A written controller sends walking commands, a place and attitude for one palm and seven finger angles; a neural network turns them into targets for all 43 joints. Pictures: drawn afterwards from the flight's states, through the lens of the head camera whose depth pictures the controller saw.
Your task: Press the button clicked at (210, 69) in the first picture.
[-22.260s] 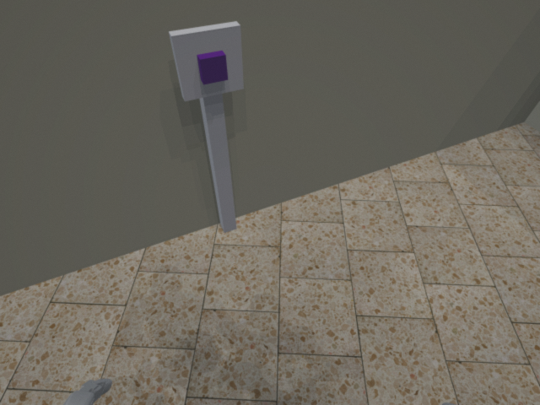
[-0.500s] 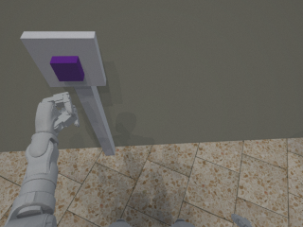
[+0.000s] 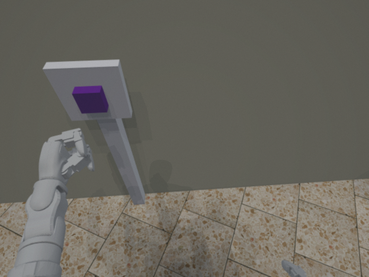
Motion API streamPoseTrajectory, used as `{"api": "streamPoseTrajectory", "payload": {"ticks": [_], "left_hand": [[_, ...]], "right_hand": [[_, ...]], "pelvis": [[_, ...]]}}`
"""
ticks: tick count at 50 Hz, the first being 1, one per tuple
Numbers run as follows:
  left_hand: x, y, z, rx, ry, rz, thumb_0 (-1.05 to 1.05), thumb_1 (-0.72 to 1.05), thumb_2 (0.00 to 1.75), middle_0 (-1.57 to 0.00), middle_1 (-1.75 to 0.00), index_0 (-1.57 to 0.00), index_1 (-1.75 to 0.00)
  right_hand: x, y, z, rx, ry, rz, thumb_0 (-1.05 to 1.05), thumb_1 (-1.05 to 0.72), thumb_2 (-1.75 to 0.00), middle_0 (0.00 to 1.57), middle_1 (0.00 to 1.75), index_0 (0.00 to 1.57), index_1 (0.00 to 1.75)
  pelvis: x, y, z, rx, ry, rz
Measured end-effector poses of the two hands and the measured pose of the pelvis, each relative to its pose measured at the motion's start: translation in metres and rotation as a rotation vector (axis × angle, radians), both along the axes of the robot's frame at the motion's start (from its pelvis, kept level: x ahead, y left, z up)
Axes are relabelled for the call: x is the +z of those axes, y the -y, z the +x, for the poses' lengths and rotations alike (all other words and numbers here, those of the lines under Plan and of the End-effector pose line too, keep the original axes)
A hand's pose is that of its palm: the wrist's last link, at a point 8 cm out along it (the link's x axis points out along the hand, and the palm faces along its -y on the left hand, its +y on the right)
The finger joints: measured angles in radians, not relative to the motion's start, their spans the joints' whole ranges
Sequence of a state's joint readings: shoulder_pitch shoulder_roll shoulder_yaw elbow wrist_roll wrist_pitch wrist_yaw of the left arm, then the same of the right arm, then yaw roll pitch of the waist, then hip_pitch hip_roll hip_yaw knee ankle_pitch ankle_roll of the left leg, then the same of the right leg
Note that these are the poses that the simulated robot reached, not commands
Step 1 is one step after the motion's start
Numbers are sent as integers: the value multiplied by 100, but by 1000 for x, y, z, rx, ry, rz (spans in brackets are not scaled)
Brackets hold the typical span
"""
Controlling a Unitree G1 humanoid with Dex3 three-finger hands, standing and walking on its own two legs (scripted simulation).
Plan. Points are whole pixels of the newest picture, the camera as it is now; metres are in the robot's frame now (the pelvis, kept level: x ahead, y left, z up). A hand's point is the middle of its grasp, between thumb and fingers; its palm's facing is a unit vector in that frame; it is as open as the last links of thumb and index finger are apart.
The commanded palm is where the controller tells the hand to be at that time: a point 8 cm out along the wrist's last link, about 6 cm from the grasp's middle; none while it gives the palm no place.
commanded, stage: draw the hand back to the body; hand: left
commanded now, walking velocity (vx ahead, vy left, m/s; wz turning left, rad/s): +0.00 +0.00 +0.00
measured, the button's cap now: (91, 99) +0.55 +0.26 +0.07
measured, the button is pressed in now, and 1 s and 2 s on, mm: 0 0 0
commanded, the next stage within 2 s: step back with the hand held close in 1.18 s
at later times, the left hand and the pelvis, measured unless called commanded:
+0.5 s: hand (48, 185) +0.26 +0.23 +0.14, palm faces +0.33 -0.89 -0.30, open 3.1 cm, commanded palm +0.21 +0.27 +0.16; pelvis +0.02 +0.00 +0.03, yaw +2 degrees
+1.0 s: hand out of the picture +0.19 +0.24 +0.20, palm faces +0.42 -0.81 -0.41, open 3.1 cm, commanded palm +0.14 +0.28 +0.21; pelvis +0.03 +0.00 +0.04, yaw +1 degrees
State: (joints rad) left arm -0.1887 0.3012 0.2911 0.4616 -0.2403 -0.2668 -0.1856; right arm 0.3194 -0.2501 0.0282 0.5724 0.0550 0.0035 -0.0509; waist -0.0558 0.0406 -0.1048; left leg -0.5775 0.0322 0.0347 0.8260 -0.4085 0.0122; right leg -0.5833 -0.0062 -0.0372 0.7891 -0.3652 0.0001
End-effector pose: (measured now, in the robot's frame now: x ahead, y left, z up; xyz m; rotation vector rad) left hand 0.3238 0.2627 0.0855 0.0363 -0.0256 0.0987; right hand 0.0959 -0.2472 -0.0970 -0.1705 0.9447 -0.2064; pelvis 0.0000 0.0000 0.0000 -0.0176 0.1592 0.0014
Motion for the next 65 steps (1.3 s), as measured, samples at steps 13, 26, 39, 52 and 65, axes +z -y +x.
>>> {"api": "streamPoseTrajectory", "payload": {"ticks": [13,26,39,52,65], "left_hand": [[37,-7,-56,42,12,99,1,90,90,-130,-150,-130,-150],[71,-11,-109,257,-27,280,1,89,90,-130,-150,-130,-150],[111,-10,-139,284,43,369,1,89,90,-130,-150,-130,-150],[129,-16,-175,329,89,422,1,89,90,-130,-150,-130,-150],[128,-15,-183,317,118,400,1,89,90,-130,-150,-130,-150]], "right_hand": [[34,-2,62,79,217,-25,1,-90,-89,20,30,20,30],[63,-26,118,179,309,-12,1,-90,-90,20,30,20,30],[61,-41,124,211,298,30,1,-90,-89,21,30,21,30],[64,-36,114,204,307,8,2,-90,-90,20,30,20,30],[68,-35,94,192,324,-10,2,-90,-90,20,30,20,30]], "pelvis": [[14,5,4,20,90,4],[33,4,23,29,181,13],[38,1,34,23,216,13],[39,0,24,22,241,8],[39,0,10,15,264,6]]}}
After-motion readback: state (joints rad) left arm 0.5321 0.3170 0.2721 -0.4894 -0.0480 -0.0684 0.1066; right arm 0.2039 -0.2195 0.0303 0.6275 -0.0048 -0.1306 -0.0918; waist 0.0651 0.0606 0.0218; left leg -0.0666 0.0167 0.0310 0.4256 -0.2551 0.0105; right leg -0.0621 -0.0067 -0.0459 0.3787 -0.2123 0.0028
